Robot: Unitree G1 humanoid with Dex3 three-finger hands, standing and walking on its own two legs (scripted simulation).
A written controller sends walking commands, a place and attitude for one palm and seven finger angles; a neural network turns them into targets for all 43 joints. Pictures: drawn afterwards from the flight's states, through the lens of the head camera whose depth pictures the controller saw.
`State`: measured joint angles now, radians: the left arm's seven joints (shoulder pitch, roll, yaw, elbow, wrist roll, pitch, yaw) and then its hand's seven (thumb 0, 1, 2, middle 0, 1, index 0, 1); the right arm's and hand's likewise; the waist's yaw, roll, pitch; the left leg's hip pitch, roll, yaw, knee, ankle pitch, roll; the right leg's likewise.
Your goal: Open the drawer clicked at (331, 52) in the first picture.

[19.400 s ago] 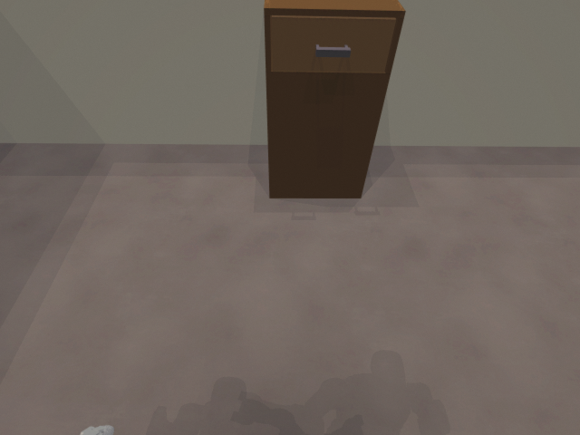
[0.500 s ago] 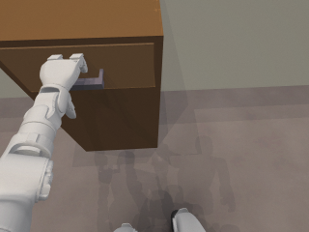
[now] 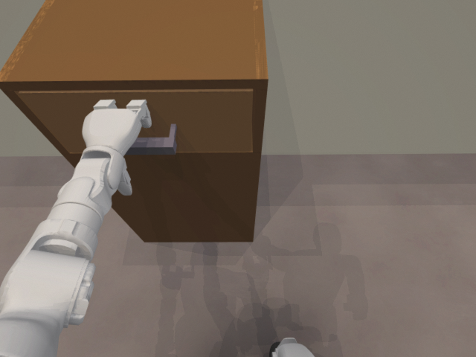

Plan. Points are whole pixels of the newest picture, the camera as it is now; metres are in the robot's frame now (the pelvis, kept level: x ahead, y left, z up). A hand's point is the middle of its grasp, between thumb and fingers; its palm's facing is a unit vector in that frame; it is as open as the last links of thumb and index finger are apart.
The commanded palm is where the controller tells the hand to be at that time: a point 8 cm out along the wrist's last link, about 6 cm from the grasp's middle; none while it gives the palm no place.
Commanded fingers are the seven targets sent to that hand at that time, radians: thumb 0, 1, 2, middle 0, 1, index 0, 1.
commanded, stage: re-aim the fingers above the handle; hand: left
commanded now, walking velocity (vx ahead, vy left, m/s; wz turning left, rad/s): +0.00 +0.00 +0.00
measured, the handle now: (146, 137) +0.52 +0.17 +0.01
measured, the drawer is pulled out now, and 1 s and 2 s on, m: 0.00 0.00 0.00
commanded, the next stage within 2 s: lower the fingers behind the handle in 1.76 s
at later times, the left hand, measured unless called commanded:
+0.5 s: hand (125, 139) +0.47 +0.19 +0.06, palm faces -0.02 +0.00 -1.00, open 13.7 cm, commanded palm +0.45 +0.19 +0.12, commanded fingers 0.00 -0.50 0.30 -0.30 -1.20 -0.30 -1.20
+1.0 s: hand (128, 140) +0.47 +0.18 +0.06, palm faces -0.02 +0.01 -1.00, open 13.8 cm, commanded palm +0.45 +0.19 +0.12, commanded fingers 0.00 -0.50 0.30 -0.30 -1.20 -0.30 -1.20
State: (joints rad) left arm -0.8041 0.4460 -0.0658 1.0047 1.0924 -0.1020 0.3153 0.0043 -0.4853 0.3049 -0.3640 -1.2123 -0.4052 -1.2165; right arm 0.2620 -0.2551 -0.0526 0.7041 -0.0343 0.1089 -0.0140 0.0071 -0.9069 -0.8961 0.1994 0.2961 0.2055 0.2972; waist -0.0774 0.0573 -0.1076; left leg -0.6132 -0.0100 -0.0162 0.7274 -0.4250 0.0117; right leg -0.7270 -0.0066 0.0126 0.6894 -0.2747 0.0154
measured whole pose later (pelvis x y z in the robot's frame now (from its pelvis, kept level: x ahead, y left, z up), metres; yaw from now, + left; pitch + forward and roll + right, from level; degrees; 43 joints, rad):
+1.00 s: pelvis -0.01 +0.00 +0.01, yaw +0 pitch +15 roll +0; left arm -0.85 0.43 -0.10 1.02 1.09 -0.07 0.30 0.00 -0.49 0.30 -0.32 -1.20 -0.32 -1.20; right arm 0.29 -0.26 -0.06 0.72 -0.02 0.07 -0.02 0.01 -0.91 -0.90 0.20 0.30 0.21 0.30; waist -0.07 0.05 -0.10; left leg -0.55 -0.01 -0.01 0.67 -0.38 0.01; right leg -0.68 -0.01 0.02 0.64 -0.24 0.01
